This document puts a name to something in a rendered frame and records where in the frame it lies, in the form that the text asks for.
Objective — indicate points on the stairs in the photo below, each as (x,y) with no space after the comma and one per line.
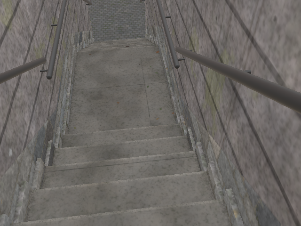
(112,44)
(144,176)

